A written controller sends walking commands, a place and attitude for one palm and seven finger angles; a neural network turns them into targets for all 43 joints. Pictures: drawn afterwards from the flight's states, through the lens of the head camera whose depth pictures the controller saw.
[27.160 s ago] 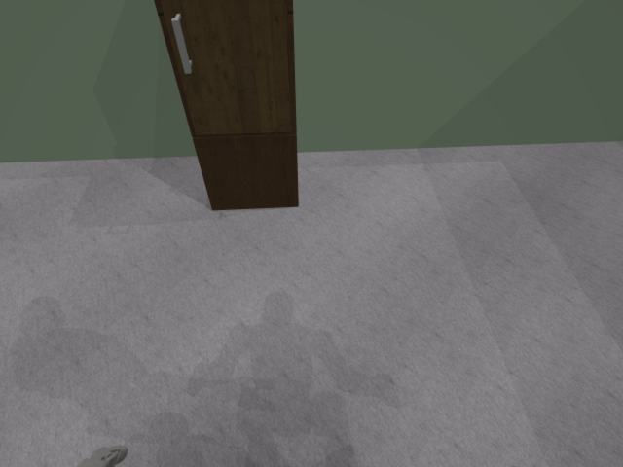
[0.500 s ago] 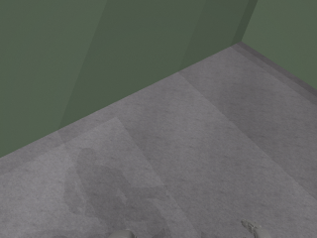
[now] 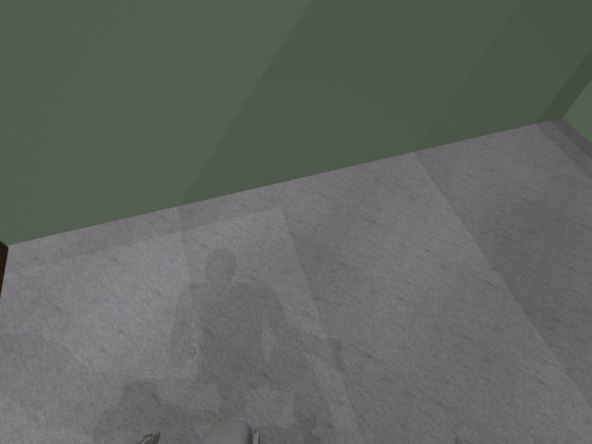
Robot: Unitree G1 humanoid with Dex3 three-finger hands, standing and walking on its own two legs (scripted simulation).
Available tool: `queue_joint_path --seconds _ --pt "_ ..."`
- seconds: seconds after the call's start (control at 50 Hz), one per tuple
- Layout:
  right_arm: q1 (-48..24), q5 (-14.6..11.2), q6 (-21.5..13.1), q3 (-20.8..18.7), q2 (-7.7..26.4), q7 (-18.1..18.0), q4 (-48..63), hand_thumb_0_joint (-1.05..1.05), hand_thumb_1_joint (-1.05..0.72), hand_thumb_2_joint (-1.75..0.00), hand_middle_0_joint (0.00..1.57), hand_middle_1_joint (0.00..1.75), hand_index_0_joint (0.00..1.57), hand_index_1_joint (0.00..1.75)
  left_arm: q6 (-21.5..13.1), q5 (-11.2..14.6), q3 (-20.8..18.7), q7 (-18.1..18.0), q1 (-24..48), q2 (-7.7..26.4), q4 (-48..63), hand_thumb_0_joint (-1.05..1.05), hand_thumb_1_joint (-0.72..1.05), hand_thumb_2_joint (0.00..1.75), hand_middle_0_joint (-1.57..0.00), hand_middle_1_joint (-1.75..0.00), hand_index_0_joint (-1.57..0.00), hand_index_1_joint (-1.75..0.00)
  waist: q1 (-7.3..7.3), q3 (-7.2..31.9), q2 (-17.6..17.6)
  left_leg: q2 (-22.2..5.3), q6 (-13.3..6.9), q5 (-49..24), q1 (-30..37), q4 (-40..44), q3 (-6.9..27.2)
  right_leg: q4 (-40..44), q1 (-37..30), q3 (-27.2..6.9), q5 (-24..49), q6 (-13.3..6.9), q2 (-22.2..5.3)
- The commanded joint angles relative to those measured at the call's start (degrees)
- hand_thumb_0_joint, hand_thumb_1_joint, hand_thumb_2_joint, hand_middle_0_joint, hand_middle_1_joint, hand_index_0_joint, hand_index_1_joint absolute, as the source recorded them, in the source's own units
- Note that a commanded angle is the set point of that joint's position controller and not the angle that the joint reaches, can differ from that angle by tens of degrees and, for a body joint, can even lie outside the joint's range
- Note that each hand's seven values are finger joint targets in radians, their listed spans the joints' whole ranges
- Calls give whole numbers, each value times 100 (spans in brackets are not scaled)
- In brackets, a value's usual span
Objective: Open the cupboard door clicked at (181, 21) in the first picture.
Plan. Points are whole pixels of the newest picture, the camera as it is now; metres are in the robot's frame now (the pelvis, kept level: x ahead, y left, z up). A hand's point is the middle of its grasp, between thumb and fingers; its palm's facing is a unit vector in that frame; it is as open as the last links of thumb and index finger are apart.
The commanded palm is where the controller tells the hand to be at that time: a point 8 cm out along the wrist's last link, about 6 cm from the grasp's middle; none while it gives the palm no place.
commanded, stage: turn to face it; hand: left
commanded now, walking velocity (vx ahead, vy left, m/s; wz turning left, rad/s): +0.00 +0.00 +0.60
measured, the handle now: out of the picture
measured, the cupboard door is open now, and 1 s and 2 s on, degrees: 53 53 53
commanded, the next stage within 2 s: take the last steps up to it in 1.86 s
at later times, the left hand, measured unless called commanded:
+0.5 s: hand out of the picture +0.04 +0.19 -0.15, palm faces +0.30 -0.90 -0.30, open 7.4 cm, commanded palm none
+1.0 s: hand out of the picture +0.00 +0.19 -0.16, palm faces +0.58 -0.76 -0.30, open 7.4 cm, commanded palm none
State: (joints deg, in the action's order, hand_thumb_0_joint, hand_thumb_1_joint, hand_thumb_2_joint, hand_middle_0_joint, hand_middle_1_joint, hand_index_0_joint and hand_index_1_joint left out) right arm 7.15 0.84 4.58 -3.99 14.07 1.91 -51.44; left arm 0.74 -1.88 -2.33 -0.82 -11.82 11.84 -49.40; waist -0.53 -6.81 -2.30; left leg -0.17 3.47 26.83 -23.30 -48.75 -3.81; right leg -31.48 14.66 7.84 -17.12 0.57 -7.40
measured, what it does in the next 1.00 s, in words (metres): steps on the spot, turning left: left foot, then right foot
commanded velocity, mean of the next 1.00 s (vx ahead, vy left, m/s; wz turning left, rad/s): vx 0.00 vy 0.00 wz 0.60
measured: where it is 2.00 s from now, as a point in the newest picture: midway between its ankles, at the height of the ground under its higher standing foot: outside the picture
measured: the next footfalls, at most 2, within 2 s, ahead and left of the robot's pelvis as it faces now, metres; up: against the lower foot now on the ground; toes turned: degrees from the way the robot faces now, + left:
left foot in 0.08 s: +0.04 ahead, +0.13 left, +0.00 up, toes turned +7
right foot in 0.36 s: +0.08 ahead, -0.14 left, +0.00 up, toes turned +12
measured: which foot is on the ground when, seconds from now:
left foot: up 0.00-0.06, down 0.08-0.36, up 0.38-0.66, down 0.68-0.98, up 1.00-1.00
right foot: down 0.00-0.08, up 0.10-0.34, down 0.36-0.66, up 0.68-0.96, down 0.98-1.00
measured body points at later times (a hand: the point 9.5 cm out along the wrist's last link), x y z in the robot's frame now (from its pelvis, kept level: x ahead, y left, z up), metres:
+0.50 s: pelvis +0.01 -0.04 +0.00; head +0.08 -0.03 +0.44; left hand +0.02 +0.24 -0.13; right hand +0.19 -0.26 -0.15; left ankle -0.04 +0.09 -0.67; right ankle +0.04 -0.15 -0.74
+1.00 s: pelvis +0.04 -0.05 -0.01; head +0.09 -0.02 +0.43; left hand -0.03 +0.23 -0.14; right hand +0.26 -0.21 -0.16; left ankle -0.03 +0.08 -0.73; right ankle +0.11 -0.16 -0.74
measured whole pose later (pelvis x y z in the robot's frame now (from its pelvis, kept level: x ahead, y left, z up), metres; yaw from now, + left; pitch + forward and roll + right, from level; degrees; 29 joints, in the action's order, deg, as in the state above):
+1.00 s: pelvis +0.04 -0.05 -0.01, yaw +37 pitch +2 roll +0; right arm 9.1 1.2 3.9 -3.6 13.6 0.8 -51.4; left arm 0.9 -1.4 -3.5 -0.4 -8.7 14.8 -48.1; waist -0.3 -5.3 0.4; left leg 1.8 1.7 20.4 -22.6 -38.6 6.6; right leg -33.5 17.6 1.6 -16.8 1.8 -2.9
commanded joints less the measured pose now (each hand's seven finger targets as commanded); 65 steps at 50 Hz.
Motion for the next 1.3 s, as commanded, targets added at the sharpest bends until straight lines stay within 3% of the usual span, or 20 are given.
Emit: queue_joint_path --seconds 0.0,0.02,0.06,0.08,0.3,0.34,0.44,0.6,0.62,0.64,0.66,0.74,0.9,0.92,0.96,1.04,1.18,1.2,1.24,1.28 --pt "-25 -38 -279 -27 329 -44 481 0 -90 -90 20 30 20 30 -90 85 -417 -48 -324 1341 199 0 90 90 -20 -30 -20 -30 139 1155 -798 77 -117 -915 664 1775 -247 43 -1033 -426 3313 -404 -1127" --pt "226 -28 -298 -83 501 -38 432 0 -90 -90 20 30 20 30 -63 113 -402 -30 -198 1278 218 0 90 90 -20 -30 -20 -30 -31 1181 -457 -95 -220 -1622 1315 2374 -1 -437 -514 -230 2757 -157 -1048" --pt "923 64 -311 -337 1583 -130 350 0 -90 -90 20 30 20 30 14 148 -239 11 189 712 648 0 90 90 -20 -30 -20 -30 -445 1192 2023 -2461 -1688 -4852 2409 2830 2952 -2591 1934 -75 -2160 514 86" --pt "1082 88 -292 -338 1603 -176 259 0 -90 -90 20 30 20 30 69 86 -269 -11 500 887 754 0 90 90 -20 -30 -20 -30 -534 1126 1240 -2417 -1854 -3739 1954 2789 2849 -3140 1897 -597 -1998 410 93" --pt "-138 20 -264 -282 1073 -244 541 0 -90 -90 20 30 20 30 2 130 -327 20 -340 830 259 0 90 90 -20 -30 -20 -30 285 1096 868 -750 -815 -2226 177 2062 1869 467 -814 -564 212 249 583" --pt "-236 -26 -258 -202 537 -154 788 0 -90 -90 20 30 20 30 -67 -2 -470 -55 -508 1674 295 0 90 90 -20 -30 -20 -30 446 862 -1558 447 -112 704 -1123 -358 479 1905 -1069 -3013 182 -758 -1898" --pt "-259 -16 -150 -130 399 -45 539 0 -90 -90 20 30 20 30 -99 48 -279 -109 86 1007 433 0 90 90 -20 -30 -20 -30 83 759 -1086 -132 2 123 -759 -1307 341 1019 -772 -1003 2928 -794 -1063" --pt "-3 -20 -266 -50 424 -25 485 0 -90 -90 20 30 20 30 -77 99 -410 -39 -220 1362 221 0 90 90 -20 -30 -20 -30 25 1056 -653 68 -162 -1183 989 1942 -214 -99 -709 -281 2961 -308 -1116" --pt "297 2 -305 -135 730 -31 443 0 -90 -90 20 30 20 30 -53 122 -389 -14 -155 1224 274 0 90 90 -20 -30 -20 -30 -164 1238 35 -412 -393 -2164 1882 2424 439 -960 76 -62 2198 0 -905" --pt "769 67 -341 -317 1424 -82 422 0 -90 -90 20 30 20 30 -19 162 -304 28 -76 819 515 0 90 90 -20 -30 -20 -30 -415 1404 1821 -2054 -1299 -4262 2686 2602 2606 -2325 1649 208 -1179 490 -67" --pt "1114 64 -285 -357 1669 -136 303 0 -90 -90 20 30 20 30 31 100 -239 1 317 859 710 0 90 90 -20 -30 -20 -30 -558 1350 1531 -2529 -1879 -4424 2417 2689 2988 -3122 1973 -437 -2200 426 95" --pt "299 76 -363 -211 1116 -293 457 0 -90 -90 20 30 20 30 92 96 -281 25 401 806 418 0 90 90 -20 -30 -20 -30 -137 1013 1345 -1450 -1348 -3596 1492 2706 2055 -3225 1703 -862 -1026 412 144" --pt "-75 45 -276 -286 1122 -247 506 0 -90 -90 20 30 20 30 28 138 -286 33 -184 749 307 0 90 90 -20 -30 -20 -30 164 1182 1140 -910 -997 -2780 618 2293 2036 -142 -358 -503 -124 285 697" --pt "-189 1 -269 -273 1013 -224 558 0 -90 -90 20 30 20 30 -26 113 -330 5 -428 958 269 0 90 90 -20 -30 -20 -30 325 1154 684 -623 -748 -2191 96 1911 1881 727 -999 -729 263 230 456" --pt "-228 -23 -269 -208 575 -140 777 0 -90 -90 20 30 20 30 -72 4 -447 -66 -474 1700 333 0 90 90 -20 -30 -20 -30 418 968 -1454 380 -131 863 -1078 -705 556 1782 -1043 -2943 567 -886 -2058" --pt "-167 3 -157 -170 485 -56 534 0 -90 -90 20 30 20 30 -73 59 -278 -110 243 1007 488 0 90 90 -20 -30 -20 -30 28 595 -1305 -173 -24 149 -949 -1676 457 1159 -603 -1133 2364 -812 -1167" --pt "-33 -26 -280 -36 367 -18 468 0 -90 -90 20 30 20 30 -90 90 -409 -51 -280 1411 230 0 90 90 -20 -30 -20 -30 81 1052 -796 138 -133 -998 672 1682 -274 -105 -982 -293 3522 -334 -1106" --pt "354 -1 -311 -101 600 -22 387 0 -90 -90 20 30 20 30 -65 131 -405 -26 -146 1351 285 0 90 90 -20 -30 -20 -30 -175 1196 -398 -48 -261 -1842 1484 2276 -9 -774 -375 -94 2895 -79 -1034" --pt "1108 65 -317 -356 1680 -111 321 0 -90 -90 20 30 20 30 17 146 -224 7 196 768 702 0 90 90 -20 -30 -20 -30 -539 1379 1969 -2427 -1745 -4700 2430 2759 3128 -3021 1897 -200 -2288 487 117" --pt "897 98 -334 -336 1511 -224 343 0 -90 -90 20 30 20 30 76 111 -276 -35 583 780 677 0 90 90 -20 -30 -20 -30 -438 1184 1503 -1954 -1701 -3050 1691 2793 2868 -3491 1981 -777 -1726 382 90"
